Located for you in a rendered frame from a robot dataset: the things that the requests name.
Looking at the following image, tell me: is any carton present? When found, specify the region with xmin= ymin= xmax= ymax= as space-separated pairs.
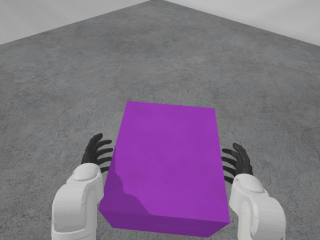
xmin=98 ymin=101 xmax=230 ymax=238

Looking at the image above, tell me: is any robot right forearm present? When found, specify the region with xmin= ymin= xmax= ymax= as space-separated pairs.
xmin=229 ymin=173 xmax=286 ymax=240

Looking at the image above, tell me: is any left robot hand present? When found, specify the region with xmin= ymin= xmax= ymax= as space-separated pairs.
xmin=81 ymin=133 xmax=113 ymax=173

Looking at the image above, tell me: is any right robot hand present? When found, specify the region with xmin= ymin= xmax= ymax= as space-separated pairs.
xmin=221 ymin=142 xmax=254 ymax=184

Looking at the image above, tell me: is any robot left forearm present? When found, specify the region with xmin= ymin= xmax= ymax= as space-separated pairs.
xmin=51 ymin=163 xmax=104 ymax=240

